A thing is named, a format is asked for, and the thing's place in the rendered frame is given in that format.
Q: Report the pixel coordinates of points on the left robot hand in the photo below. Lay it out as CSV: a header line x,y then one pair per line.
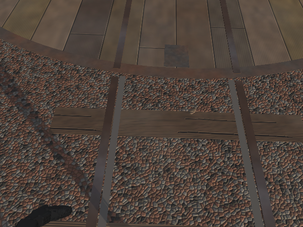
x,y
44,214

